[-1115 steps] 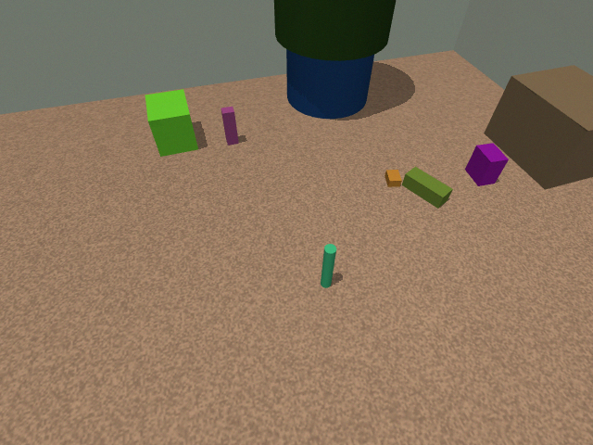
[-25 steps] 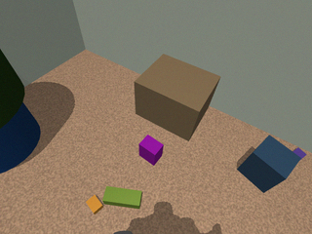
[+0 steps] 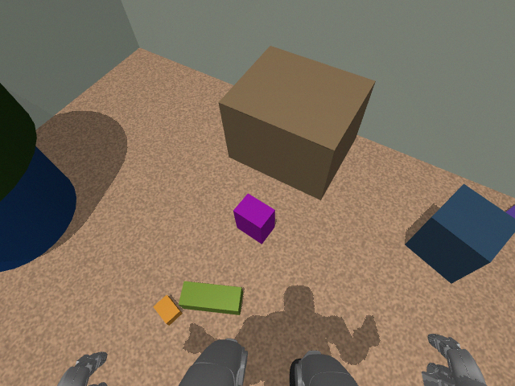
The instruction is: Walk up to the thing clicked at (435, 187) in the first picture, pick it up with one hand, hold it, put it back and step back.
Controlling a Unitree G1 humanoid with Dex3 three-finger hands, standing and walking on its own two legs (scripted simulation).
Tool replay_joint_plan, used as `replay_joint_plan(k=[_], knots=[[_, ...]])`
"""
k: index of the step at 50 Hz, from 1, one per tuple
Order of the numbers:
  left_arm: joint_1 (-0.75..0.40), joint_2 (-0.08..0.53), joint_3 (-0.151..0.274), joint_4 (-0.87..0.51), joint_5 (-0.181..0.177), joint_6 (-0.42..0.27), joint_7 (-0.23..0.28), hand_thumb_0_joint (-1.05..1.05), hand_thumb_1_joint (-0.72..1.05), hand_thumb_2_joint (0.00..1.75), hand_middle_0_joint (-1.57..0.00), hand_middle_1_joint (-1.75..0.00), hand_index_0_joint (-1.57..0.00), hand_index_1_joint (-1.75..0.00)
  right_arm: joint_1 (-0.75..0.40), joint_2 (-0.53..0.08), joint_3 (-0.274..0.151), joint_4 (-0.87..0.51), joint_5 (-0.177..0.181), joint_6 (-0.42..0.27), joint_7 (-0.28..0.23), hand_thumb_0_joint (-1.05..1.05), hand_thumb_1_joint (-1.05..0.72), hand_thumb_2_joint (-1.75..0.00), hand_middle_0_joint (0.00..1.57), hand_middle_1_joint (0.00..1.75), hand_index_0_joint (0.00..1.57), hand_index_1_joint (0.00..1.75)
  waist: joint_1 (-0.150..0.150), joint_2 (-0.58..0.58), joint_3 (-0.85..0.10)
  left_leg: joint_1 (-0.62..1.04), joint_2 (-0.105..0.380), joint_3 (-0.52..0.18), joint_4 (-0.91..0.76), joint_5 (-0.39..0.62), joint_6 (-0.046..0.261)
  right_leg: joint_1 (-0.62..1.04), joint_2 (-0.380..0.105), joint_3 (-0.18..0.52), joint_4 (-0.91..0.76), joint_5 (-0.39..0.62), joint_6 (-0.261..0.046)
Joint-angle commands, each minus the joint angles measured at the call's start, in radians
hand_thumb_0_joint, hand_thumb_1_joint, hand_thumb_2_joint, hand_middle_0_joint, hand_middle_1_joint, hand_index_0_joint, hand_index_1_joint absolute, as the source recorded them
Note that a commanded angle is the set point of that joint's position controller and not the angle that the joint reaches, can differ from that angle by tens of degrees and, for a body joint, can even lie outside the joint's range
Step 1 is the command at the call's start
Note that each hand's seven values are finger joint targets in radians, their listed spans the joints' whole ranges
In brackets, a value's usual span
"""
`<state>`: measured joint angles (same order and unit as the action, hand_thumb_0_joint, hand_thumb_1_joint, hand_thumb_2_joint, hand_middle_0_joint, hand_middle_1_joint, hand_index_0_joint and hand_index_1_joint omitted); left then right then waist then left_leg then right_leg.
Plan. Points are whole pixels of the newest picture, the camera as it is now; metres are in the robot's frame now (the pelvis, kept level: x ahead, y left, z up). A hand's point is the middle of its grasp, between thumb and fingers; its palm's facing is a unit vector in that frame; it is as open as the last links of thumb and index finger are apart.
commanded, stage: walk up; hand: left
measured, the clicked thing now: (212, 298) +0.38 +0.22 -0.72
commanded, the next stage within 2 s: none
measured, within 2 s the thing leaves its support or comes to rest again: neither
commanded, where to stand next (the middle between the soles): -0.02 +0.01 m, yaw -3 degrees
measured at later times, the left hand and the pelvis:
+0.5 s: hand out of the picture +0.02 +0.25 -0.14, palm faces +0.04 -0.94 -0.33, open 7.4 cm; pelvis -0.02 +0.00 +0.01, yaw +2 degrees
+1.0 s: hand out of the picture +0.07 +0.27 -0.14, palm faces +0.01 -0.93 -0.38, open 7.4 cm; pelvis -0.05 +0.00 +0.01, yaw +1 degrees
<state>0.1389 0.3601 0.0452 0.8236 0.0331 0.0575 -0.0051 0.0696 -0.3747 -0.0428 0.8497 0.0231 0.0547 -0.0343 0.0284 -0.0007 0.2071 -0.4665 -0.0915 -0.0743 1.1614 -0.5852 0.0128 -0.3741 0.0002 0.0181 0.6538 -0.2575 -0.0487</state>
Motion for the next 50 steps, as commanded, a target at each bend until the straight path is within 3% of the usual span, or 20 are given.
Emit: replay_joint_plan(k=[1, 3, 6, 8, 9, 11, 12, 13, 14, 15, 17, 20, 21, 22, 29, 42, 43, 46, 48, 50], knots=[[0.023, 0.215, 0.076, -0.117, 0.013, -0.031, 0.023, 0.00, 0.90, 0.90, -0.20, -0.30, -0.20, -0.30, 0.165, -0.193, -0.044, -0.036, -0.004, -0.028, -0.019, 0.00, -0.90, -0.90, 0.20, 0.30, 0.20, 0.30, 0.005, -0.122, -0.353, -0.024, -0.001, -0.026, 0.043, 0.045, -0.027, 0.303, -0.202, 0.210, -0.162, 0.441, -0.200], [0.058, 0.198, 0.074, -0.110, 0.014, -0.032, 0.025, 0.00, 0.90, 0.90, -0.20, -0.30, -0.20, -0.30, 0.151, -0.187, -0.032, -0.033, -0.011, -0.049, -0.013, 0.00, -0.90, -0.90, 0.20, 0.30, 0.20, 0.30, 0.037, -0.111, -0.379, -0.059, 0.040, 0.010, -0.184, 0.062, -0.037, 0.434, -0.196, 0.208, -0.168, 0.254, -0.195], [0.089, 0.232, 0.082, -0.086, 0.010, -0.027, 0.014, 0.00, 0.90, 0.90, -0.20, -0.30, -0.20, -0.30, 0.140, -0.185, -0.029, -0.024, -0.035, -0.068, -0.005, 0.00, -0.90, -0.90, 0.20, 0.30, 0.20, 0.30, 0.045, -0.180, -0.335, 0.079, 0.081, 0.041, -0.529, 0.035, -0.027, 0.366, -0.227, 0.236, -0.192, 0.037, -0.182], [0.070, 0.248, 0.077, -0.073, -0.010, -0.017, 0.004, 0.00, 0.90, 0.90, -0.20, -0.30, -0.20, -0.30, 0.185, -0.169, -0.029, 0.010, -0.052, -0.084, -0.004, 0.00, -0.90, -0.90, 0.20, 0.30, 0.20, 0.30, -0.002, -0.162, -0.284, 0.258, 0.072, 0.062, -0.840, 0.236, -0.008, 0.244, -0.217, 0.204, -0.111, 0.147, -0.131], [0.072, 0.219, 0.062, -0.070, -0.019, -0.017, 0.001, 0.00, 0.90, 0.90, -0.20, -0.30, -0.20, -0.30, 0.182, -0.169, -0.033, 0.018, -0.060, -0.091, -0.005, 0.00, -0.90, -0.90, 0.20, 0.30, 0.20, 0.30, -0.006, -0.106, -0.264, 0.374, 0.094, 0.020, -0.884, 0.366, 0.010, 0.129, -0.192, 0.171, -0.083, 0.167, -0.075], [0.017, 0.153, 0.042, -0.059, -0.035, -0.025, -0.004, 0.00, 0.90, 0.90, -0.20, -0.30, -0.20, -0.30, 0.052, -0.279, -0.043, -0.020, -0.076, -0.102, 0.001, 0.00, -0.90, -0.90, 0.20, 0.30, 0.20, 0.30, 0.014, 0.163, -0.136, 0.284, 0.395, -0.410, -0.942, 0.239, 0.135, -0.114, -0.003, 0.036, 0.003, -0.135, 0.040], [-0.049, 0.226, 0.071, -0.038, -0.022, -0.030, 0.005, 0.00, 0.90, 0.90, -0.20, -0.30, -0.20, -0.30, -0.001, -0.314, -0.048, -0.022, -0.061, -0.101, 0.007, 0.00, -0.90, -0.90, 0.20, 0.30, 0.20, 0.30, -0.021, 0.184, -0.093, 0.050, 0.464, -0.394, -0.912, 0.233, 0.223, 0.076, -0.054, 0.069, 0.107, -0.246, 0.037], [-0.022, 0.227, 0.066, -0.017, -0.023, -0.038, -0.003, 0.00, 0.90, 0.90, -0.20, -0.30, -0.20, -0.30, -0.045, -0.259, -0.036, -0.029, -0.060, -0.104, 0.010, 0.00, -0.90, -0.90, 0.20, 0.30, 0.20, 0.30, 0.014, 0.131, -0.076, 0.024, 0.392, -0.273, -0.872, 0.269, 0.207, 0.165, -0.058, 0.072, 0.082, -0.182, 0.028], [-0.010, 0.194, 0.058, -0.005, -0.023, -0.047, -0.012, 0.00, 0.90, 0.90, -0.20, -0.30, -0.20, -0.30, -0.033, -0.222, -0.021, -0.023, -0.058, -0.105, 0.013, 0.00, -0.90, -0.90, 0.20, 0.30, 0.20, 0.30, 0.023, 0.129, -0.090, 0.121, 0.308, -0.132, -0.831, 0.363, 0.144, 0.152, -0.039, 0.054, -0.038, -0.119, 0.014], [-0.002, 0.176, 0.049, 0.005, -0.029, -0.059, -0.015, 0.00, 0.90, 0.90, -0.20, -0.30, -0.20, -0.30, -0.007, -0.196, -0.014, -0.014, -0.051, -0.109, 0.014, 0.00, -0.90, -0.90, 0.20, 0.30, 0.20, 0.30, 0.022, 0.137, -0.126, 0.237, 0.240, -0.049, -0.775, 0.517, 0.081, 0.128, -0.046, 0.063, -0.146, 0.081, 0.000], [0.007, 0.200, 0.045, 0.039, -0.032, -0.076, -0.006, 0.00, 0.90, 0.90, -0.20, -0.30, -0.20, -0.30, 0.047, -0.191, -0.017, 0.008, -0.034, -0.106, 0.018, 0.00, -0.90, -0.90, 0.20, 0.30, 0.20, 0.30, -0.005, 0.118, -0.198, 0.243, 0.186, 0.000, -0.716, 0.574, 0.026, 0.246, -0.067, 0.072, -0.173, 0.338, -0.009], [-0.026, 0.218, 0.032, 0.065, -0.025, -0.086, 0.003, 0.00, 0.90, 0.90, -0.20, -0.30, -0.20, -0.30, 0.092, -0.184, -0.020, 0.029, -0.036, -0.080, 0.023, 0.00, -0.90, -0.90, 0.20, 0.30, 0.20, 0.30, -0.037, 0.084, -0.205, 0.232, 0.186, -0.032, -0.830, 0.264, 0.035, 0.221, -0.092, 0.111, -0.185, 0.132, -0.009], [-0.016, 0.202, 0.027, 0.081, -0.029, -0.083, 0.000, 0.00, 0.90, 0.90, -0.20, -0.30, -0.20, -0.30, 0.063, -0.190, -0.023, 0.035, -0.043, -0.076, 0.025, 0.00, -0.90, -0.90, 0.20, 0.30, 0.20, 0.30, -0.021, 0.087, -0.172, 0.230, 0.196, -0.046, -0.853, 0.135, 0.045, 0.181, -0.078, 0.119, -0.219, -0.010, -0.001], [-0.005, 0.206, 0.023, 0.097, -0.028, -0.083, -0.001, 0.00, 0.90, 0.90, -0.20, -0.30, -0.20, -0.30, 0.024, -0.203, -0.027, 0.035, -0.047, -0.073, 0.026, 0.00, -0.90, -0.90, 0.20, 0.30, 0.20, 0.30, -0.014, 0.076, -0.159, 0.240, 0.200, -0.048, -0.858, 0.104, 0.049, 0.153, -0.072, 0.118, -0.244, -0.040, 0.003], [-0.025, 0.216, 0.013, 0.158, -0.025, -0.113, 0.007, 0.00, 0.90, 0.90, -0.20, -0.30, -0.20, -0.30, 0.039, -0.184, -0.016, 0.082, -0.033, -0.076, 0.038, 0.00, -0.90, -0.90, 0.20, 0.30, 0.20, 0.30, -0.033, -0.044, -0.194, 0.352, 0.174, -0.003, -0.819, 0.321, 0.031, 0.148, -0.125, 0.178, -0.321, 0.145, 0.002], [-0.054, 0.206, 0.006, 0.208, -0.027, -0.111, 0.018, 0.00, 0.90, 0.90, -0.20, -0.30, -0.20, -0.30, 0.010, -0.185, -0.015, 0.153, -0.037, -0.077, 0.039, 0.00, -0.90, -0.90, 0.20, 0.30, 0.20, 0.30, -0.017, -0.020, -0.204, 0.355, 0.198, 0.004, -0.888, 0.377, 0.025, 0.206, -0.111, 0.150, -0.325, 0.193, 0.018], [-0.077, 0.270, 0.034, 0.186, -0.040, -0.096, 0.027, 0.00, 0.90, 0.90, -0.20, -0.30, -0.20, -0.30, -0.013, -0.225, -0.033, 0.151, -0.027, -0.052, 0.035, 0.00, -0.90, -0.90, 0.20, 0.30, 0.20, 0.30, -0.009, -0.023, -0.091, 0.291, 0.191, -0.002, -0.794, 0.595, 0.018, 0.137, -0.135, 0.155, -0.247, 0.497, 0.009], [-0.037, 0.272, 0.041, 0.165, -0.044, -0.085, 0.040, 0.00, 0.90, 0.90, -0.20, -0.30, -0.20, -0.30, 0.018, -0.208, -0.044, 0.134, -0.014, -0.038, 0.029, 0.00, -0.90, -0.90, 0.20, 0.30, 0.20, 0.30, -0.006, -0.031, -0.218, 0.335, 0.163, 0.040, -0.674, 0.677, 0.015, 0.204, -0.177, 0.163, -0.207, 0.677, -0.043], [-0.040, 0.296, 0.050, 0.141, -0.039, -0.073, 0.044, 0.00, 0.90, 0.90, -0.20, -0.30, -0.20, -0.30, 0.033, -0.196, -0.055, 0.114, -0.016, -0.025, 0.029, 0.00, -0.90, -0.90, 0.20, 0.30, 0.20, 0.30, -0.008, -0.094, -0.280, 0.294, 0.100, 0.057, -0.535, 0.554, 0.009, 0.223, -0.253, 0.256, -0.239, 0.648, -0.108], [-0.068, 0.322, 0.057, 0.103, -0.023, -0.062, 0.052, 0.00, 0.90, 0.90, -0.20, -0.30, -0.20, -0.30, 0.064, -0.181, -0.062, 0.091, -0.030, -0.001, 0.037, 0.00, -0.90, -0.90, 0.20, 0.30, 0.20, 0.30, -0.003, -0.170, -0.288, 0.237, 0.037, 0.039, -0.293, 0.066, 0.004, 0.168, -0.371, 0.388, -0.300, 0.565, -0.207]])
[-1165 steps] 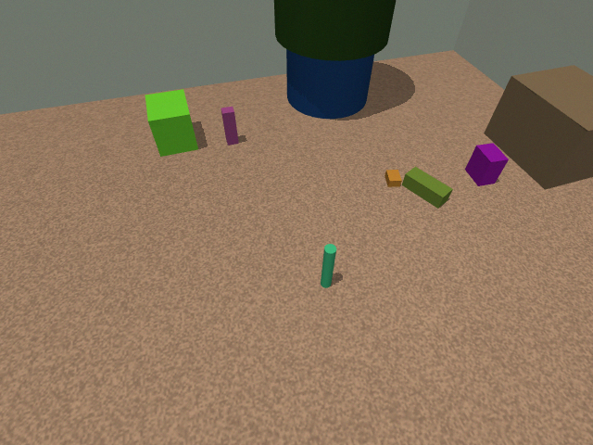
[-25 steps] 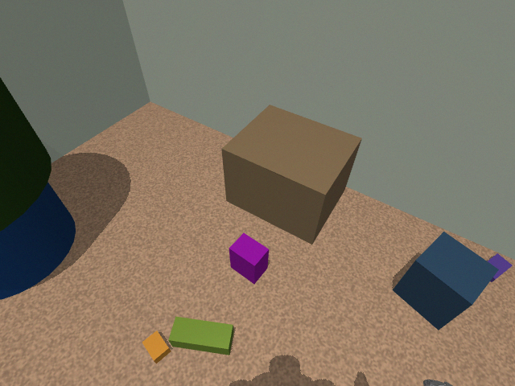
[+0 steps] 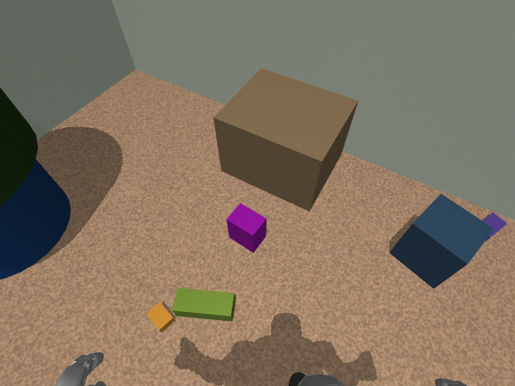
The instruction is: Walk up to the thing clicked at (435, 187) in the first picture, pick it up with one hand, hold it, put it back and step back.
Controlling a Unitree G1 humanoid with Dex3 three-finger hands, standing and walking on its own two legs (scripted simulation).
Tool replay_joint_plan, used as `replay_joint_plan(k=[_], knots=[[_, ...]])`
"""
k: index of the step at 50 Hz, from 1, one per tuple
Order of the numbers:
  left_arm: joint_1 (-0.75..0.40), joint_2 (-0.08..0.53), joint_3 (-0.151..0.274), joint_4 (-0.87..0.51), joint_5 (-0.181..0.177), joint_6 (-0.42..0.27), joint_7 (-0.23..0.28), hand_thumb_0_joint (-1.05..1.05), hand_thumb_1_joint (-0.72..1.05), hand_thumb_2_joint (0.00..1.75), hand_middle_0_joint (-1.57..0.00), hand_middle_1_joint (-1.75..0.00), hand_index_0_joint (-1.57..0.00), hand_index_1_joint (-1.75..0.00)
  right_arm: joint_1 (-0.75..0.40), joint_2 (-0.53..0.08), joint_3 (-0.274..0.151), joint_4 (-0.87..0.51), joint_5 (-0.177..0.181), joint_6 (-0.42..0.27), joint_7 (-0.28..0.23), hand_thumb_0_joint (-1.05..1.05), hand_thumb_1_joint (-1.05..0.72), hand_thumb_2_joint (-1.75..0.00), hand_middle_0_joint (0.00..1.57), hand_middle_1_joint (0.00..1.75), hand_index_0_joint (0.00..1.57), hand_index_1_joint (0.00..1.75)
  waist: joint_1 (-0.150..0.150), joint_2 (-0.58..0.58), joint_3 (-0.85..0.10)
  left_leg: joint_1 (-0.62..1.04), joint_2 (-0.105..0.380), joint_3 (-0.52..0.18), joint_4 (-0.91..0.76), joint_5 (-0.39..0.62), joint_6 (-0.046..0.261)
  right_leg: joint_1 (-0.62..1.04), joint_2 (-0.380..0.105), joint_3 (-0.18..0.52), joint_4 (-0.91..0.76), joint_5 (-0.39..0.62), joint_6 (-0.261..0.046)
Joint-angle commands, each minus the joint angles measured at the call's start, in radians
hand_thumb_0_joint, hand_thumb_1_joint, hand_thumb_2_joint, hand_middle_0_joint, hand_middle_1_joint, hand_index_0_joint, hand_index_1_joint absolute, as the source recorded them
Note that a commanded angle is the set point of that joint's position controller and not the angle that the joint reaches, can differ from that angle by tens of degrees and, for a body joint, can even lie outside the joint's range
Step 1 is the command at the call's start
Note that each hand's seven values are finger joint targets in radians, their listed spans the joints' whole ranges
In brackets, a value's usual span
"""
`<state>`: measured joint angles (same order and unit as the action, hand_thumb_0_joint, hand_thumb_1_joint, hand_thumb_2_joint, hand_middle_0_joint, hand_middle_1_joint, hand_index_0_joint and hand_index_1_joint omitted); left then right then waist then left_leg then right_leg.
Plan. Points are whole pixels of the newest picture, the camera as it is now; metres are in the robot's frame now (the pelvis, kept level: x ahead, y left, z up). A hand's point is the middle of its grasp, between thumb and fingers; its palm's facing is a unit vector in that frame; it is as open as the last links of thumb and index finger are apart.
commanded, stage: walk up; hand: left
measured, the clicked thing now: (205, 304) +0.44 +0.21 -0.73
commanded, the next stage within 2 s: none
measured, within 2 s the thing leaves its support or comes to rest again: neither
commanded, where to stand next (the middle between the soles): +0.03 +0.00 m, yaw -4 degrees
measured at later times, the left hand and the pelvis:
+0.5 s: hand out of the picture +0.05 +0.31 -0.16, palm faces -0.15 -0.93 -0.32, open 7.4 cm; pelvis -0.05 +0.03 +0.00, yaw -5 degrees
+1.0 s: hand out of the picture +0.10 +0.26 -0.14, palm faces -0.05 -0.91 -0.41, open 7.4 cm; pelvis -0.01 -0.01 -0.01, yaw -3 degrees
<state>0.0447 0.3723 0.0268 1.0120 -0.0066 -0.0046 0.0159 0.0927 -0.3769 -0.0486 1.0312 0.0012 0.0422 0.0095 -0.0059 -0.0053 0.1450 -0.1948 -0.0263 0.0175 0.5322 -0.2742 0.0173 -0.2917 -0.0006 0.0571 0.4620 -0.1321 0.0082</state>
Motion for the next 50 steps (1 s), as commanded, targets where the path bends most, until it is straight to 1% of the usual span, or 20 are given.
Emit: replay_joint_plan(k=[1, 4, 6, 7, 8, 9, 11, 12, 14, 16, 19, 23, 26, 30, 31, 33, 35, 39, 46, 50], knots=[[0.009, 0.314, 0.079, -0.106, 0.028, 0.002, 0.033, 0.00, 0.90, 0.90, -0.20, -0.30, -0.20, -0.30, 0.078, -0.177, -0.059, -0.098, -0.015, 0.023, -0.003, 0.00, -0.90, -0.90, 0.20, 0.30, 0.20, 0.30, 0.019, -0.144, -0.227, -0.028, -0.006, -0.091, 0.411, -0.298, 0.001, 0.029, -0.387, 0.349, -0.110, 0.367, -0.280], [-0.086, 0.296, 0.078, -0.153, 0.051, 0.007, 0.036, 0.00, 0.90, 0.90, -0.20, -0.30, -0.20, -0.30, 0.158, -0.178, -0.073, -0.104, -0.015, 0.020, 0.010, 0.00, -0.90, -0.90, 0.20, 0.30, 0.20, 0.30, -0.036, -0.175, -0.265, 0.006, 0.038, -0.123, 0.321, -0.248, 0.021, -0.021, -0.314, 0.239, -0.036, 0.251, -0.223], [-0.113, 0.257, 0.059, -0.165, 0.051, 0.020, 0.022, 0.00, 0.90, 0.90, -0.20, -0.30, -0.20, -0.30, 0.207, -0.173, -0.077, -0.078, -0.018, -0.008, 0.005, 0.00, -0.90, -0.90, 0.20, 0.30, 0.20, 0.30, -0.069, -0.141, -0.284, 0.077, 0.028, -0.051, -0.008, -0.052, 0.010, -0.026, -0.190, 0.155, 0.069, 0.081, -0.149], [-0.087, 0.194, 0.042, -0.170, 0.040, 0.034, 0.012, 0.00, 0.90, 0.90, -0.20, -0.30, -0.20, -0.30, 0.192, -0.190, -0.080, -0.070, -0.029, -0.028, -0.004, 0.00, -0.90, -0.90, 0.20, 0.30, 0.20, 0.30, -0.058, 0.006, -0.258, 0.096, 0.058, -0.128, -0.200, -0.033, -0.002, -0.071, -0.071, 0.118, 0.200, -0.109, -0.108], [-0.087, 0.153, 0.034, -0.182, 0.031, 0.044, 0.005, 0.00, 0.90, 0.90, -0.20, -0.30, -0.20, -0.30, 0.188, -0.262, -0.095, -0.075, -0.052, -0.046, -0.012, 0.00, -0.90, -0.90, 0.20, 0.30, 0.20, 0.30, -0.053, 0.193, -0.222, 0.143, 0.211, -0.382, -0.290, 0.010, 0.008, -0.218, 0.076, 0.086, 0.370, -0.322, -0.057], [-0.043, 0.192, 0.052, -0.169, 0.036, 0.054, 0.003, 0.00, 0.90, 0.90, -0.20, -0.30, -0.20, -0.30, 0.150, -0.321, -0.109, -0.105, -0.063, -0.059, -0.024, 0.00, -0.90, -0.90, 0.20, 0.30, 0.20, 0.30, -0.017, 0.124, -0.199, 0.104, 0.323, -0.479, -0.269, 0.020, 0.060, -0.285, 0.080, 0.155, 0.469, -0.379, -0.044], [-0.045, 0.245, 0.071, -0.158, 0.048, 0.064, 0.000, 0.00, 0.90, 0.90, -0.20, -0.30, -0.20, -0.30, 0.045, -0.379, -0.111, -0.145, -0.048, -0.073, -0.039, 0.00, -0.90, -0.90, 0.20, 0.30, 0.20, 0.30, -0.017, 0.128, -0.123, -0.118, 0.435, -0.555, -0.293, -0.005, 0.190, -0.202, 0.036, 0.209, 0.560, -0.386, -0.033], [-0.040, 0.277, 0.086, -0.154, 0.053, 0.064, -0.009, 0.00, 0.90, 0.90, -0.20, -0.30, -0.20, -0.30, 0.008, -0.370, -0.114, -0.149, -0.044, -0.082, -0.047, 0.00, -0.90, -0.90, 0.20, 0.30, 0.20, 0.30, 0.005, 0.119, -0.081, -0.104, 0.414, -0.514, -0.275, 0.027, 0.206, -0.223, 0.029, 0.219, 0.629, -0.331, -0.023], [0.039, 0.276, 0.099, -0.149, 0.051, 0.071, -0.035, 0.00, 0.90, 0.90, -0.20, -0.30, -0.20, -0.30, 0.078, -0.322, -0.107, -0.140, -0.043, -0.102, -0.067, 0.00, -0.90, -0.90, 0.20, 0.30, 0.20, 0.30, 0.034, 0.054, -0.101, 0.130, 0.308, -0.327, -0.172, 0.225, 0.133, -0.339, 0.042, 0.207, 0.641, -0.234, -0.020], [0.027, 0.265, 0.102, -0.170, 0.060, 0.066, -0.059, 0.00, 0.90, 0.90, -0.20, -0.30, -0.20, -0.30, 0.233, -0.303, -0.112, -0.102, -0.030, -0.120, -0.074, 0.00, -0.90, -0.90, 0.20, 0.30, 0.20, 0.30, -0.019, 0.048, -0.135, 0.314, 0.273, -0.289, -0.146, 0.258, 0.069, -0.410, 0.048, 0.188, 0.588, -0.198, -0.026], [-0.029, 0.245, 0.091, -0.204, 0.043, 0.043, -0.076, 0.00, 0.90, 0.90, -0.20, -0.30, -0.20, -0.30, 0.299, -0.298, -0.116, -0.117, -0.028, -0.130, -0.058, 0.00, -0.90, -0.90, 0.20, 0.30, 0.20, 0.30, -0.083, 0.125, -0.119, 0.391, 0.279, -0.312, -0.212, 0.148, 0.098, -0.426, 0.034, 0.158, 0.495, -0.202, -0.005], [-0.029, 0.252, 0.086, -0.197, 0.030, 0.006, -0.082, 0.00, 0.90, 0.90, -0.20, -0.30, -0.20, -0.30, 0.265, -0.306, -0.107, -0.172, -0.040, -0.128, -0.023, 0.00, -0.90, -0.90, 0.20, 0.30, 0.20, 0.30, -0.088, 0.199, -0.007, 0.194, 0.303, -0.284, -0.315, -0.139, 0.186, -0.317, 0.004, 0.075, 0.349, -0.255, 0.003], [0.018, 0.241, 0.084, -0.188, 0.029, -0.013, -0.094, 0.00, 0.90, 0.90, -0.20, -0.30, -0.20, -0.30, 0.230, -0.313, -0.102, -0.202, -0.038, -0.125, -0.002, 0.00, -0.90, -0.90, 0.20, 0.30, 0.20, 0.30, -0.058, 0.249, 0.023, 0.078, 0.278, -0.195, -0.304, -0.167, 0.177, -0.160, -0.027, -0.018, 0.205, -0.274, -0.014], [0.236, 0.216, 0.094, -0.102, 0.028, -0.034, -0.073, 0.00, 0.90, 0.90, -0.20, -0.30, -0.20, -0.30, 0.184, -0.258, -0.074, -0.233, -0.027, -0.099, 0.003, 0.00, -0.90, -0.90, 0.20, 0.30, 0.20, 0.30, 0.044, 0.136, -0.060, -0.128, 0.186, -0.054, -0.034, 0.091, 0.114, 0.252, 0.031, -0.120, -0.011, -0.081, -0.028], [0.303, 0.245, 0.109, -0.085, 0.031, -0.039, -0.058, 0.00, 0.90, 0.90, -0.20, -0.30, -0.20, -0.30, 0.211, -0.206, -0.051, -0.235, -0.015, -0.092, 0.000, 0.00, -0.90, -0.90, 0.20, 0.30, 0.20, 0.30, 0.075, -0.007, -0.118, -0.183, 0.131, -0.013, 0.147, 0.057, 0.082, 0.369, 0.021, -0.085, -0.056, -0.071, -0.027], [0.289, 0.353, 0.129, -0.139, 0.045, -0.051, -0.034, 0.00, 0.90, 0.90, -0.20, -0.30, -0.20, -0.30, 0.263, -0.145, -0.019, -0.262, 0.001, -0.083, -0.008, 0.00, -0.90, -0.90, 0.20, 0.30, 0.20, 0.30, 0.064, -0.240, -0.142, -0.407, -0.026, -0.061, 0.486, -0.290, 0.006, 0.347, -0.352, 0.526, -0.268, -0.389, -0.170], [0.197, 0.357, 0.125, -0.171, 0.034, -0.037, -0.036, 0.00, 0.90, 0.90, -0.20, -0.30, -0.20, -0.30, 0.272, -0.286, -0.069, -0.224, -0.006, -0.073, -0.017, 0.00, -0.90, -0.90, 0.20, 0.30, 0.20, 0.30, 0.041, -0.136, -0.034, -0.319, 0.039, -0.148, 0.583, -0.288, 0.018, 0.087, -0.371, 0.515, -0.281, -0.578, -0.274], [0.116, 0.260, 0.095, -0.188, 0.013, -0.055, -0.020, 0.00, 0.90, 0.90, -0.20, -0.30, -0.20, -0.30, 0.363, -0.217, -0.048, -0.150, -0.005, -0.054, -0.007, 0.00, -0.90, -0.90, 0.20, 0.30, 0.20, 0.30, -0.008, -0.128, -0.018, -0.235, 0.050, -0.173, 0.465, -0.115, -0.005, 0.001, -0.209, 0.151, -0.236, -0.287, -0.164], [0.065, 0.262, 0.092, -0.226, 0.013, -0.035, 0.009, 0.00, 0.90, 0.90, -0.20, -0.30, -0.20, -0.30, 0.278, -0.208, -0.055, -0.186, -0.017, -0.010, -0.017, 0.00, -0.90, -0.90, 0.20, 0.30, 0.20, 0.30, -0.001, -0.188, -0.048, -0.163, 0.024, -0.111, 0.413, -0.150, -0.032, -0.039, -0.305, 0.086, -0.062, 0.452, -0.238], [0.083, 0.274, 0.095, -0.231, 0.012, -0.015, 0.024, 0.00, 0.90, 0.90, -0.20, -0.30, -0.20, -0.30, 0.248, -0.211, -0.068, -0.215, -0.024, -0.008, -0.014, 0.00, -0.90, -0.90, 0.20, 0.30, 0.20, 0.30, 0.009, -0.148, -0.143, -0.167, 0.032, -0.062, 0.289, -0.156, -0.013, 0.065, -0.301, 0.081, 0.081, 0.465, -0.224]])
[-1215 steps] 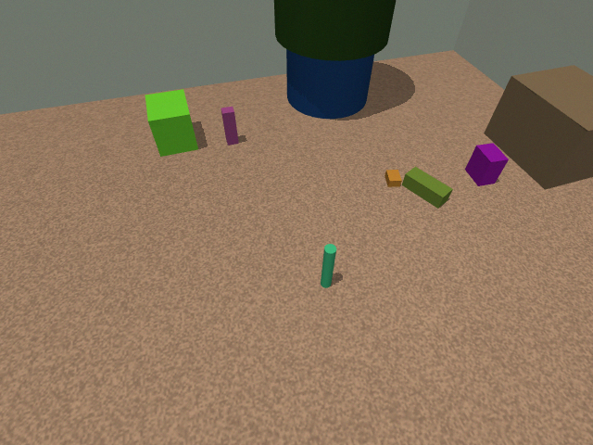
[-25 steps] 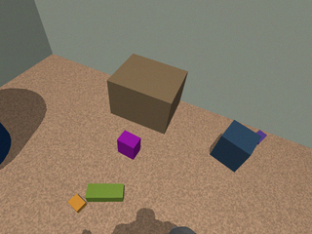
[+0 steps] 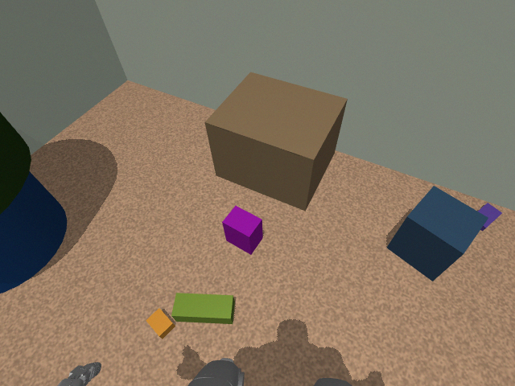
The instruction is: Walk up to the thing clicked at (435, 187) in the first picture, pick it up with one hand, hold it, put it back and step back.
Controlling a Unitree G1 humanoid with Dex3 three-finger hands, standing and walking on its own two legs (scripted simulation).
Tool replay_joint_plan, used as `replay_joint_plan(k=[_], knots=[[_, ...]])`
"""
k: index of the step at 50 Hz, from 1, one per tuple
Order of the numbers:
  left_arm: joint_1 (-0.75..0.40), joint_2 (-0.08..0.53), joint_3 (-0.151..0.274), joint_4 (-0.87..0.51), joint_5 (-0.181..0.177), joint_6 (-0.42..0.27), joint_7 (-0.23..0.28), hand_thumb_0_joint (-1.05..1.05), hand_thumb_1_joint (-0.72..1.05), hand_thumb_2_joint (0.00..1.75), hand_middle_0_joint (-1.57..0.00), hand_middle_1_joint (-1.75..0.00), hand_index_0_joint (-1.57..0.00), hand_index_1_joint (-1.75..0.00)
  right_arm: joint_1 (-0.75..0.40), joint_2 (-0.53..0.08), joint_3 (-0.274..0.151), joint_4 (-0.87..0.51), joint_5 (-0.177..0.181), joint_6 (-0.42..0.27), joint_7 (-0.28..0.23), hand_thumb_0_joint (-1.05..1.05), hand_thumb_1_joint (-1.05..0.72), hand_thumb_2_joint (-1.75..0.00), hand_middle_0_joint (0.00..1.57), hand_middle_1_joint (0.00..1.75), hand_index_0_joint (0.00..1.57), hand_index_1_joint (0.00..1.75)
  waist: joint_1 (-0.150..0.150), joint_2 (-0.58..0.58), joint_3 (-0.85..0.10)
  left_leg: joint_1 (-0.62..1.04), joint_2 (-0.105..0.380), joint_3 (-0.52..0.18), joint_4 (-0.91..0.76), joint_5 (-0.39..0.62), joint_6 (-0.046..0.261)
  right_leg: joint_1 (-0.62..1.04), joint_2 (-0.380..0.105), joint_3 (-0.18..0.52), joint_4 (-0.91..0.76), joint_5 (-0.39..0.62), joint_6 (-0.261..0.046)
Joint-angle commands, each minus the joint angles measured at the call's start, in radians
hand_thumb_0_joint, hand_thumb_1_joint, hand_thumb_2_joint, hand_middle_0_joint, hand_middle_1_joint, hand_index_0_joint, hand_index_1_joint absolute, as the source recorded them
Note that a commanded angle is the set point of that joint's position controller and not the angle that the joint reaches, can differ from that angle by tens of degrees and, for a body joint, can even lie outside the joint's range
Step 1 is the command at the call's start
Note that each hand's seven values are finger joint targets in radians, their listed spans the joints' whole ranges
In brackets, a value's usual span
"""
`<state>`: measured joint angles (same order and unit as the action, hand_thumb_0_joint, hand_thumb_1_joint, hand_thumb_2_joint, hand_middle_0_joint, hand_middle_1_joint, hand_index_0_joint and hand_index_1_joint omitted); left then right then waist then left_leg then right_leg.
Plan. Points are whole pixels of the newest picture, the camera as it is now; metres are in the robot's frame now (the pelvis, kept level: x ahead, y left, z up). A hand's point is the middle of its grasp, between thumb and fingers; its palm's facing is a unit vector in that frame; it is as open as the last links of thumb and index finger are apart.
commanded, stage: walk up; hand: left
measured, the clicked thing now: (204, 308) +0.44 +0.24 -0.72
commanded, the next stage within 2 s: none
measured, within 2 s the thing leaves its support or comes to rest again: neither
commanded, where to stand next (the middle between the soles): +0.04 +0.01 m, yaw -1 degrees
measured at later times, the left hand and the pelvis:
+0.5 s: hand out of the picture +0.05 +0.31 -0.14, palm faces -0.06 -0.92 -0.39, open 7.4 cm; pelvis -0.02 +0.03 +0.01, yaw -1 degrees
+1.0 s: hand out of the picture +0.07 +0.26 -0.14, palm faces +0.04 -0.94 -0.34, open 7.4 cm; pelvis -0.01 +0.00 +0.01, yaw +3 degrees
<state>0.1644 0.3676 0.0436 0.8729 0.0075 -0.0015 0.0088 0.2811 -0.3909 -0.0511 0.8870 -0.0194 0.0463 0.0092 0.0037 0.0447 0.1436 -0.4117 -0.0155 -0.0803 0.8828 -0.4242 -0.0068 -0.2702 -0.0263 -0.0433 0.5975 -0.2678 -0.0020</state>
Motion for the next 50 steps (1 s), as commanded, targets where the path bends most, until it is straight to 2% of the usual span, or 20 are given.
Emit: replay_joint_plan(k=[1, 3, 4, 5, 6, 7, 11, 18, 24, 29, 30, 32, 33, 36, 43, 46, 47, 48, 49, 50], knots=[[-0.046, 0.285, 0.076, -0.090, -0.005, -0.014, 0.035, 0.00, 0.90, 0.90, -0.20, -0.30, -0.20, -0.30, 0.073, -0.190, -0.067, -0.068, -0.004, -0.016, -0.010, 0.00, -0.90, -0.90, 0.20, 0.30, 0.20, 0.30, -0.017, -0.197, -0.166, 0.085, 0.024, 0.053, -0.155, 0.047, 0.016, 0.050, -0.273, 0.178, -0.011, 0.585, -0.204], [-0.052, 0.273, 0.065, -0.086, -0.017, -0.006, 0.038, 0.00, 0.90, 0.90, -0.20, -0.30, -0.20, -0.30, 0.085, -0.193, -0.074, -0.062, -0.010, -0.032, -0.009, 0.00, -0.90, -0.90, 0.20, 0.30, 0.20, 0.30, -0.041, -0.128, -0.206, 0.176, 0.011, 0.064, -0.379, 0.295, 0.032, 0.047, -0.225, 0.138, 0.117, 0.488, -0.138], [-0.017, 0.236, 0.053, -0.086, -0.024, -0.001, 0.039, 0.00, 0.90, 0.90, -0.20, -0.30, -0.20, -0.30, 0.041, -0.223, -0.083, -0.084, -0.024, -0.039, -0.011, 0.00, -0.90, -0.90, 0.20, 0.30, 0.20, 0.30, -0.018, -0.028, -0.223, 0.230, 0.092, -0.080, -0.437, 0.479, 0.063, -0.013, -0.151, 0.097, 0.207, 0.344, -0.087], [0.013, 0.193, 0.040, -0.090, -0.031, 0.004, 0.041, 0.00, 0.90, 0.90, -0.20, -0.30, -0.20, -0.30, 0.000, -0.297, -0.098, -0.110, -0.031, -0.045, -0.009, 0.00, -0.90, -0.90, 0.20, 0.30, 0.20, 0.30, 0.006, 0.151, -0.249, 0.319, 0.250, -0.317, -0.426, 0.684, 0.139, -0.162, -0.017, 0.021, 0.333, 0.012, -0.029], [0.001, 0.215, 0.047, -0.075, -0.026, 0.014, 0.052, 0.00, 0.90, 0.90, -0.20, -0.30, -0.20, -0.30, -0.026, -0.325, -0.100, -0.120, -0.015, -0.045, -0.004, 0.00, -0.90, -0.90, 0.20, 0.30, 0.20, 0.30, -0.018, 0.172, -0.267, 0.291, 0.330, -0.388, -0.423, 0.710, 0.268, -0.177, 0.054, 0.059, 0.443, -0.402, -0.026], [-0.034, 0.233, 0.049, -0.058, -0.016, 0.015, 0.061, 0.00, 0.90, 0.90, -0.20, -0.30, -0.20, -0.30, -0.003, -0.322, -0.104, -0.102, -0.011, -0.044, -0.003, 0.00, -0.90, -0.90, 0.20, 0.30, 0.20, 0.30, -0.044, 0.166, -0.232, 0.213, 0.346, -0.447, -0.464, 0.638, 0.292, -0.157, 0.043, 0.130, 0.482, -0.428, -0.026], [0.019, 0.222, 0.048, -0.023, -0.020, 0.020, 0.036, 0.00, 0.90, 0.90, -0.20, -0.30, -0.20, -0.30, -0.052, -0.222, -0.070, -0.096, 0.002, -0.064, -0.031, 0.00, -0.90, -0.90, 0.20, 0.30, 0.20, 0.30, -0.003, 0.067, -0.221, 0.311, 0.206, -0.212, -0.419, 0.539, 0.136, -0.231, 0.047, 0.196, 0.486, -0.224, -0.036], [-0.025, 0.256, 0.050, -0.013, 0.020, -0.013, -0.002, 0.00, 0.90, 0.90, -0.20, -0.30, -0.20, -0.30, 0.042, -0.292, -0.093, -0.069, -0.016, -0.093, -0.017, 0.00, -0.90, -0.90, 0.20, 0.30, 0.20, 0.30, -0.075, 0.090, -0.149, 0.403, 0.288, -0.353, -0.565, 0.018, 0.216, -0.255, 0.025, 0.133, 0.233, -0.289, -0.001], [0.046, 0.226, 0.052, 0.003, 0.023, -0.031, -0.023, 0.00, 0.90, 0.90, -0.20, -0.30, -0.20, -0.30, -0.020, -0.287, -0.084, -0.089, -0.008, -0.111, -0.006, 0.00, -0.90, -0.90, 0.20, 0.30, 0.20, 0.30, -0.040, 0.100, -0.083, 0.299, 0.294, -0.302, -0.613, 0.025, 0.229, -0.198, -0.017, 0.077, 0.154, -0.218, -0.019], [0.127, 0.187, 0.046, 0.054, 0.013, -0.046, -0.011, 0.00, 0.90, 0.90, -0.20, -0.30, -0.20, -0.30, -0.153, -0.187, -0.026, -0.095, 0.018, -0.082, -0.002, 0.00, -0.90, -0.90, 0.20, 0.30, 0.20, 0.30, 0.045, 0.047, -0.113, 0.011, 0.148, -0.067, -0.445, 0.097, 0.091, 0.184, 0.024, 0.038, -0.163, 0.044, -0.033], [0.121, 0.215, 0.050, 0.049, 0.017, -0.052, -0.002, 0.00, 0.90, 0.90, -0.20, -0.30, -0.20, -0.30, -0.154, -0.152, -0.013, -0.093, 0.026, -0.074, -0.003, 0.00, -0.90, -0.90, 0.20, 0.30, 0.20, 0.30, 0.047, -0.015, -0.125, -0.006, 0.108, -0.025, -0.353, 0.129, 0.060, 0.197, -0.037, 0.133, -0.231, 0.047, -0.048], [0.020, 0.330, 0.064, 0.014, 0.024, -0.063, 0.010, 0.00, 0.90, 0.90, -0.20, -0.30, -0.20, -0.30, -0.093, -0.140, -0.013, -0.071, 0.026, -0.052, -0.004, 0.00, -0.90, -0.90, 0.20, 0.30, 0.20, 0.30, 0.008, -0.165, -0.080, -0.011, -0.022, -0.026, -0.133, -0.073, 0.002, 0.021, -0.328, 0.514, -0.415, -0.174, -0.158], [-0.045, 0.362, 0.068, 0.003, 0.026, -0.056, 0.011, 0.00, 0.90, 0.90, -0.20, -0.30, -0.20, -0.30, -0.053, -0.200, -0.035, -0.041, 0.020, -0.043, -0.007, 0.00, -0.90, -0.90, 0.20, 0.30, 0.20, 0.30, -0.011, -0.160, -0.059, 0.066, 0.008, -0.051, -0.041, -0.116, 0.007, -0.094, -0.370, 0.529, -0.391, -0.218, -0.226], [-0.085, 0.276, 0.053, -0.006, 0.020, -0.053, 0.007, 0.00, 0.90, 0.90, -0.20, -0.30, -0.20, -0.30, -0.010, -0.190, -0.034, 0.018, 0.026, -0.045, -0.004, 0.00, -0.90, -0.90, 0.20, 0.30, 0.20, 0.30, -0.018, -0.184, -0.057, 0.074, 0.003, -0.059, -0.056, -0.055, 0.015, -0.048, -0.259, 0.337, -0.348, -0.124, -0.173], [-0.062, 0.256, 0.059, 0.010, 0.024, -0.037, -0.014, 0.00, 0.90, 0.90, -0.20, -0.30, -0.20, -0.30, 0.009, -0.172, -0.017, 0.067, 0.010, -0.083, -0.001, 0.00, -0.90, -0.90, 0.20, 0.30, 0.20, 0.30, 0.006, -0.240, -0.132, 0.137, 0.011, 0.069, -0.402, 0.033, -0.001, 0.094, -0.189, 0.217, -0.289, -0.177, -0.160], [-0.060, 0.196, 0.038, 0.010, 0.003, -0.023, -0.022, 0.00, 0.90, 0.90, -0.20, -0.30, -0.20, -0.30, 0.016, -0.195, -0.030, 0.082, -0.012, -0.112, -0.021, 0.00, -0.90, -0.90, 0.20, 0.30, 0.20, 0.30, -0.015, -0.145, -0.191, 0.339, 0.042, 0.003, -0.553, 0.267, 0.023, 0.017, -0.137, 0.119, -0.116, 0.101, -0.082], [-0.040, 0.186, 0.039, -0.014, 0.004, -0.028, -0.035, 0.00, 0.90, 0.90, -0.20, -0.30, -0.20, -0.30, 0.074, -0.259, -0.055, 0.071, -0.018, -0.128, -0.017, 0.00, -0.90, -0.90, 0.20, 0.30, 0.20, 0.30, -0.034, -0.030, -0.228, 0.463, 0.125, -0.167, -0.597, 0.047, 0.087, -0.120, -0.050, 0.043, 0.064, -0.097, -0.063], [-0.068, 0.168, 0.038, -0.019, 0.003, -0.023, -0.039, 0.00, 0.90, 0.90, -0.20, -0.30, -0.20, -0.30, 0.083, -0.348, -0.077, 0.064, -0.021, -0.133, -0.016, 0.00, -0.90, -0.90, 0.20, 0.30, 0.20, 0.30, -0.048, 0.118, -0.150, 0.484, 0.309, -0.467, -0.665, -0.226, 0.181, -0.358, 0.039, -0.024, 0.197, -0.241, -0.023], [-0.131, 0.247, 0.066, -0.015, 0.016, -0.024, -0.034, 0.00, 0.90, 0.90, -0.20, -0.30, -0.20, -0.30, 0.086, -0.371, -0.087, 0.062, -0.006, -0.132, -0.014, 0.00, -0.90, -0.90, 0.20, 0.30, 0.20, 0.30, -0.073, 0.095, -0.036, 0.349, 0.386, -0.522, -0.689, -0.263, 0.267, -0.359, -0.033, 0.077, 0.290, -0.255, -0.031], [-0.121, 0.255, 0.066, -0.024, 0.015, -0.034, -0.037, 0.00, 0.90, 0.90, -0.20, -0.30, -0.20, -0.30, 0.039, -0.352, -0.083, 0.051, -0.005, -0.131, -0.017, 0.00, -0.90, -0.90, 0.20, 0.30, 0.20, 0.30, -0.046, 0.089, 0.002, 0.301, 0.390, -0.483, -0.673, -0.172, 0.288, -0.347, -0.061, 0.115, 0.274, -0.242, -0.042]])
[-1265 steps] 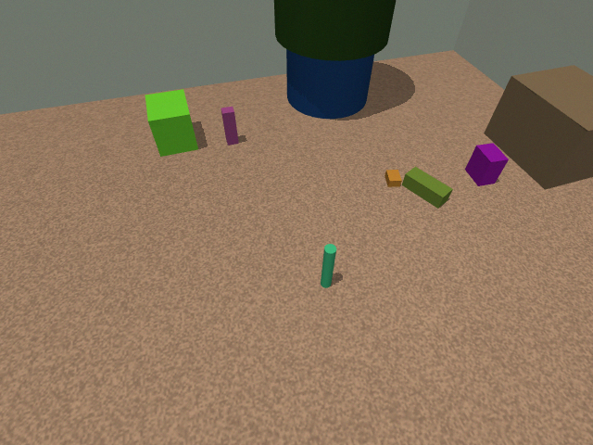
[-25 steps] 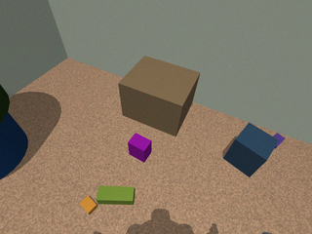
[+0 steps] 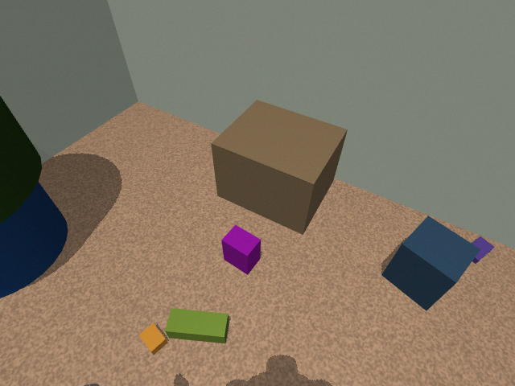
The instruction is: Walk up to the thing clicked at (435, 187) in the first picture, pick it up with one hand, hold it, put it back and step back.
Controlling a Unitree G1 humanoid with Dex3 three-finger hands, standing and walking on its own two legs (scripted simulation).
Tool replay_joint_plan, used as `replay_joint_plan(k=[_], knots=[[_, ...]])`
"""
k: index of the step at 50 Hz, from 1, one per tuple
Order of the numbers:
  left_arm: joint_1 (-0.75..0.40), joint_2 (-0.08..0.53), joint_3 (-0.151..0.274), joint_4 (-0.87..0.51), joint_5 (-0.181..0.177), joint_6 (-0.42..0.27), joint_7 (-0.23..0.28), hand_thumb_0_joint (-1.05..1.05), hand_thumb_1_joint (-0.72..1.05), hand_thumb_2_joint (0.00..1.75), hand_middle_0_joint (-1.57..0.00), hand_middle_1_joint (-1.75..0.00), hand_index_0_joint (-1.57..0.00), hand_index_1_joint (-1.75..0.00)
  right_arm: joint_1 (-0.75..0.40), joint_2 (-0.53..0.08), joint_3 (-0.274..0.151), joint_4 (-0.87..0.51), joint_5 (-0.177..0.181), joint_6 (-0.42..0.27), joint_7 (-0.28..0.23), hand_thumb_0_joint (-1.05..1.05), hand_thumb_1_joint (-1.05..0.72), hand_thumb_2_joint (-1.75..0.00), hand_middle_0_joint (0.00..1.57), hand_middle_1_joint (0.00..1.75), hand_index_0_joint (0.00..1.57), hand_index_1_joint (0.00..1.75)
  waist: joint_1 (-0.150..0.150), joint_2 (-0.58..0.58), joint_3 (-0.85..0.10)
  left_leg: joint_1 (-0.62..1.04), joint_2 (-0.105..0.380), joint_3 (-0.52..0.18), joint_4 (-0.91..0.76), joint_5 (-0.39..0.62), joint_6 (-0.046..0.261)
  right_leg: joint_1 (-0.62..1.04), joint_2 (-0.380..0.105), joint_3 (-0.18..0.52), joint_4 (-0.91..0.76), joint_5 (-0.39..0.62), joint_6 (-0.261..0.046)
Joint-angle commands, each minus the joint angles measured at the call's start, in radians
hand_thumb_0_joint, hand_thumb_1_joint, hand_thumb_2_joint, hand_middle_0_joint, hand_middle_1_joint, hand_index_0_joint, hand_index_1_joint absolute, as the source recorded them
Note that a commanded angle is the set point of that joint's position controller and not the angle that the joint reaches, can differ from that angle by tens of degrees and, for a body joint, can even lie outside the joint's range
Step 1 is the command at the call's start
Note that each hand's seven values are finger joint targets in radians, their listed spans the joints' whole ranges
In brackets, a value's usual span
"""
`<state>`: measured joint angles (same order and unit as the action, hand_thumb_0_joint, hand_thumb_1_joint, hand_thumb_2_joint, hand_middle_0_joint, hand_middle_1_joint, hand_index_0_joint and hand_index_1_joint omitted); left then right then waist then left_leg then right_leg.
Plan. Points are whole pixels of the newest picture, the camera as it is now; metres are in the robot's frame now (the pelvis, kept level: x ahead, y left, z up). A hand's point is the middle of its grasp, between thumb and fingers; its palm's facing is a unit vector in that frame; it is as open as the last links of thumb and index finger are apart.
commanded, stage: walk up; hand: left
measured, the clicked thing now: (198, 325) +0.46 +0.22 -0.73
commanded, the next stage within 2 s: none
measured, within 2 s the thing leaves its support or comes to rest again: neither
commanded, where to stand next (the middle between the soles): +0.05 +0.01 m, yaw -4 degrees
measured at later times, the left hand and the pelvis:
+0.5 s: hand out of the picture +0.08 +0.30 -0.13, palm faces +0.06 -0.84 -0.55, open 7.4 cm; pelvis -0.01 +0.00 -0.02, yaw +4 degrees
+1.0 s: hand out of the picture +0.03 +0.25 -0.17, palm faces -0.03 -0.93 -0.36, open 7.4 cm; pelvis +0.00 -0.04 -0.02, yaw +0 degrees
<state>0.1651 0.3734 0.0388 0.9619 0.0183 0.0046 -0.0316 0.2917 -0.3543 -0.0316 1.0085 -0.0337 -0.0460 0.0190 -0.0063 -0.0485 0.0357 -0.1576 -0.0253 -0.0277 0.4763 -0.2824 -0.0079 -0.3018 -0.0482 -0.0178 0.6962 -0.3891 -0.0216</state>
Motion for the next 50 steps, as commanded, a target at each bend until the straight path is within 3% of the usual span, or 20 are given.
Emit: replay_joint_plan(k=[1, 4, 7, 9, 10, 12, 16, 20, 25, 28, 29, 30, 31, 32, 35, 39, 44, 48, 49, 50], knots=[[-0.098, 0.229, 0.063, -0.112, -0.001, -0.053, 0.002, 0.00, 0.90, 0.90, -0.20, -0.30, -0.20, -0.30, 0.000, -0.341, -0.090, -0.084, 0.005, -0.037, -0.023, 0.00, -0.90, -0.90, 0.20, 0.30, 0.20, 0.30, -0.028, 0.176, 0.110, 0.086, 0.341, -0.418, -0.230, -0.157, 0.272, -0.328, -0.034, 0.077, 0.116, -0.113, -0.023], [-0.079, 0.206, 0.061, -0.105, 0.000, -0.061, -0.010, 0.00, 0.90, 0.90, -0.20, -0.30, -0.20, -0.30, 0.035, -0.311, -0.079, -0.103, 0.005, -0.048, -0.016, 0.00, -0.90, -0.90, 0.20, 0.30, 0.20, 0.30, -0.038, 0.230, 0.077, 0.085, 0.267, -0.265, -0.150, 0.165, 0.221, -0.241, -0.007, 0.021, 0.025, -0.056, -0.012], [0.041, 0.154, 0.049, -0.031, -0.018, -0.073, 0.022, 0.00, 0.90, 0.90, -0.20, -0.30, -0.20, -0.30, -0.106, -0.240, -0.049, -0.132, 0.024, 0.000, -0.019, 0.00, -0.90, -0.90, 0.20, 0.30, 0.20, 0.30, 0.047, 0.243, 0.019, -0.144, 0.163, -0.076, 0.051, 0.420, 0.119, 0.140, 0.054, -0.039, -0.215, 0.251, 0.002], [0.135, 0.285, 0.081, 0.004, -0.020, -0.072, 0.062, 0.00, 0.90, 0.90, -0.20, -0.30, -0.20, -0.30, -0.104, -0.183, -0.038, -0.162, 0.042, 0.038, -0.020, 0.00, -0.90, -0.90, 0.20, 0.30, 0.20, 0.30, 0.076, 0.066, -0.057, -0.248, 0.050, -0.006, 0.313, 0.196, 0.034, 0.289, -0.098, 0.124, -0.248, 0.652, -0.016], [0.158, 0.358, 0.094, -0.004, -0.022, -0.070, 0.079, 0.00, 0.90, 0.90, -0.20, -0.30, -0.20, -0.30, -0.075, -0.173, -0.036, -0.183, 0.037, 0.058, -0.025, 0.00, -0.90, -0.90, 0.20, 0.30, 0.20, 0.30, 0.064, -0.058, -0.076, -0.345, -0.044, -0.035, 0.458, -0.237, 0.006, 0.301, -0.305, 0.392, -0.296, 0.906, -0.089], [0.038, 0.387, 0.092, -0.050, -0.015, -0.059, 0.100, 0.00, 0.90, 0.90, -0.20, -0.30, -0.20, -0.30, 0.007, -0.236, -0.072, -0.157, 0.021, 0.113, -0.032, 0.00, -0.90, -0.90, 0.20, 0.30, 0.20, 0.30, 0.003, -0.016, -0.049, -0.267, 0.004, -0.144, 0.682, -0.352, 0.019, 0.101, -0.399, 0.470, -0.324, 0.732, -0.210], [0.028, 0.324, 0.091, -0.074, -0.023, -0.045, 0.125, 0.00, 0.90, 0.90, -0.20, -0.30, -0.20, -0.30, 0.044, -0.259, -0.093, -0.160, 0.004, 0.141, -0.010, 0.00, -0.90, -0.90, 0.20, 0.30, 0.20, 0.30, -0.016, 0.007, -0.085, -0.301, 0.000, -0.228, 0.814, -0.227, 0.013, 0.076, -0.273, 0.258, -0.251, 0.564, -0.139], [0.044, 0.308, 0.104, -0.109, -0.003, -0.048, 0.129, 0.00, 0.90, 0.90, -0.20, -0.30, -0.20, -0.30, -0.001, -0.277, -0.106, -0.208, 0.000, 0.149, -0.004, 0.00, -0.90, -0.90, 0.20, 0.30, 0.20, 0.30, 0.026, -0.047, -0.115, -0.381, 0.000, -0.202, 0.861, -0.169, -0.014, 0.121, -0.277, 0.232, -0.233, 0.391, -0.187], [-0.064, 0.292, 0.097, -0.158, 0.037, -0.024, 0.084, 0.00, 0.90, 0.90, -0.20, -0.30, -0.20, -0.30, 0.008, -0.266, -0.089, -0.146, 0.034, 0.095, -0.003, 0.00, -0.90, -0.90, 0.20, 0.30, 0.20, 0.30, 0.036, -0.300, -0.106, -0.197, 0.028, 0.014, 0.343, -0.266, -0.025, -0.006, -0.169, 0.143, -0.233, -0.166, -0.169], [-0.049, 0.260, 0.085, -0.145, 0.006, 0.025, 0.061, 0.00, 0.90, 0.90, -0.20, -0.30, -0.20, -0.30, 0.074, -0.269, -0.091, -0.072, 0.010, 0.060, -0.018, 0.00, -0.90, -0.90, 0.20, 0.30, 0.20, 0.30, 0.001, -0.132, -0.042, 0.011, -0.016, 0.077, 0.058, -0.040, -0.016, -0.198, -0.110, 0.097, -0.017, -0.178, -0.110], [-0.023, 0.204, 0.068, -0.151, -0.001, 0.032, 0.061, 0.00, 0.90, 0.90, -0.20, -0.30, -0.20, -0.30, 0.071, -0.313, -0.099, -0.076, -0.006, 0.053, -0.027, 0.00, -0.90, -0.90, 0.20, 0.30, 0.20, 0.30, -0.013, 0.057, 0.003, -0.005, 0.054, -0.081, -0.039, -0.135, 0.014, -0.305, -0.037, 0.066, 0.160, -0.176, -0.071], [-0.025, 0.157, 0.054, -0.161, -0.012, 0.030, 0.064, 0.00, 0.90, 0.90, -0.20, -0.30, -0.20, -0.30, 0.014, -0.409, -0.110, -0.116, -0.020, 0.048, -0.035, 0.00, -0.90, -0.90, 0.20, 0.30, 0.20, 0.30, -0.002, 0.292, 0.057, -0.098, 0.314, -0.504, -0.139, -0.217, 0.101, -0.440, 0.093, 0.035, 0.352, -0.233, -0.019], [-0.117, 0.254, 0.083, -0.156, -0.004, 0.029, 0.077, 0.00, 0.90, 0.90, -0.20, -0.30, -0.20, -0.30, -0.062, -0.482, -0.118, -0.145, 0.007, 0.051, -0.036, 0.00, -0.90, -0.90, 0.20, 0.30, 0.20, 0.30, -0.047, 0.251, 0.105, -0.377, 0.460, -0.672, -0.231, -0.285, 0.269, -0.285, 0.063, 0.180, 0.417, -0.259, -0.008], [-0.115, 0.280, 0.091, -0.130, -0.005, 0.027, 0.069, 0.00, 0.90, 0.90, -0.20, -0.30, -0.20, -0.30, -0.178, -0.448, -0.105, -0.155, 0.004, 0.043, -0.043, 0.00, -0.90, -0.90, 0.20, 0.30, 0.20, 0.30, -0.001, 0.219, 0.170, -0.495, 0.470, -0.658, -0.252, -0.339, 0.309, -0.194, 0.039, 0.201, 0.456, -0.194, -0.002], [0.048, 0.265, 0.097, -0.088, -0.011, 0.039, 0.039, 0.00, 0.90, 0.90, -0.20, -0.30, -0.20, -0.30, -0.160, -0.357, -0.090, -0.155, 0.002, -0.001, -0.064, 0.00, -0.90, -0.90, 0.20, 0.30, 0.20, 0.30, 0.056, 0.122, 0.106, -0.144, 0.269, -0.282, -0.061, -0.010, 0.165, -0.347, 0.093, 0.230, 0.485, -0.001, -0.006], [0.023, 0.279, 0.111, -0.126, 0.021, 0.026, -0.013, 0.00, 0.90, 0.90, -0.20, -0.30, -0.20, -0.30, 0.029, -0.398, -0.132, -0.115, 0.008, -0.034, -0.062, 0.00, -0.90, -0.90, 0.20, 0.30, 0.20, 0.30, -0.034, 0.252, -0.018, 0.173, 0.316, -0.394, -0.133, -0.407, 0.197, -0.450, 0.044, 0.173, 0.397, -0.021, 0.022], [-0.008, 0.275, 0.100, -0.146, 0.009, -0.023, -0.037, 0.00, 0.90, 0.90, -0.20, -0.30, -0.20, -0.30, 0.019, -0.371, -0.118, -0.170, -0.010, -0.032, -0.032, 0.00, -0.90, -0.90, 0.20, 0.30, 0.20, 0.30, -0.062, 0.328, 0.073, 0.046, 0.321, -0.268, -0.142, -0.330, 0.236, -0.313, 0.007, 0.053, 0.134, -0.160, 0.025], [0.315, 0.239, 0.107, -0.042, -0.003, -0.059, -0.022, 0.00, 0.90, 0.90, -0.20, -0.30, -0.20, -0.30, -0.116, -0.328, -0.095, -0.226, -0.013, -0.004, -0.007, 0.00, -0.90, -0.90, 0.20, 0.30, 0.20, 0.30, 0.113, 0.271, 0.035, -0.208, 0.182, -0.037, 0.162, -0.108, 0.162, 0.166, 0.076, -0.085, -0.192, 0.035, 0.003], [0.445, 0.298, 0.129, -0.002, 0.003, -0.075, -0.002, 0.00, 0.90, 0.90, -0.20, -0.30, -0.20, -0.30, -0.097, -0.236, -0.070, -0.240, -0.005, 0.007, -0.005, 0.00, -0.90, -0.90, 0.20, 0.30, 0.20, 0.30, 0.164, 0.030, -0.011, -0.337, 0.098, 0.045, 0.504, -0.097, 0.118, 0.350, 0.044, 0.028, -0.275, 0.069, 0.016], [0.527, 0.395, 0.149, -0.004, 0.020, -0.092, 0.024, 0.00, 0.90, 0.90, -0.20, -0.30, -0.20, -0.30, -0.117, -0.149, -0.040, -0.289, 0.009, 0.010, -0.005, 0.00, -0.90, -0.90, 0.20, 0.30, 0.20, 0.30, 0.187, -0.184, 0.013, -0.613, -0.009, 0.000, 0.720, -0.304, 0.061, 0.410, -0.197, 0.491, -0.367, -0.065, -0.020]])
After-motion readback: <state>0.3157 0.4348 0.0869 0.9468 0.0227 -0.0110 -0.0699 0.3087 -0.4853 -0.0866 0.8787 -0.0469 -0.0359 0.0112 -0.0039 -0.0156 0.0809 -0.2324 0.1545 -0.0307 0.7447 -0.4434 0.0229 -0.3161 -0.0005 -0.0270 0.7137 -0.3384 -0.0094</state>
